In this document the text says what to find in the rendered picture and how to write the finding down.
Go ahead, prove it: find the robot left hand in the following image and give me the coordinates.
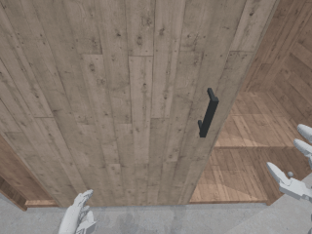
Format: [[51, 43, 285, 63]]
[[58, 189, 97, 234]]

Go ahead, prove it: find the wardrobe door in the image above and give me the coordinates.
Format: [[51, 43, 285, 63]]
[[0, 135, 54, 201], [0, 0, 280, 208]]

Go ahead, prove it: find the handle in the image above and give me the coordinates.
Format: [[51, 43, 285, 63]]
[[198, 88, 219, 137]]

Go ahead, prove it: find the robot right hand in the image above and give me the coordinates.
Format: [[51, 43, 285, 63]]
[[266, 124, 312, 203]]

